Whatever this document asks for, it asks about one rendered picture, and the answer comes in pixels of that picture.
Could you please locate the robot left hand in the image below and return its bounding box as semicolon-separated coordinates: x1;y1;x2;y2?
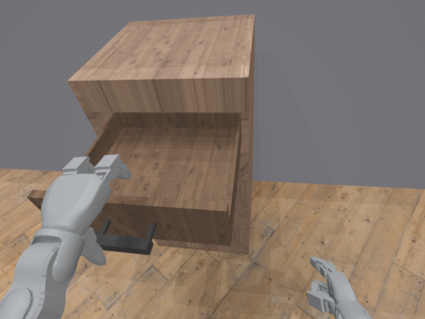
41;154;131;265

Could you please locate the handle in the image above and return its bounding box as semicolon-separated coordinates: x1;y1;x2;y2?
95;219;157;255

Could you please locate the left robot forearm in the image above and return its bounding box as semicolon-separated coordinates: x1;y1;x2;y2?
0;227;85;319

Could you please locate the robot right hand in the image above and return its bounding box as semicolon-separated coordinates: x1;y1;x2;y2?
307;257;358;317

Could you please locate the cabinet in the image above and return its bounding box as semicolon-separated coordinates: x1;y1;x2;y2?
67;14;255;255

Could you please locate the drawer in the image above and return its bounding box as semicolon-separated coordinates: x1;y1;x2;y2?
27;112;242;246

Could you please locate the right robot forearm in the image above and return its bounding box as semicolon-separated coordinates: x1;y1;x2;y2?
335;300;373;319

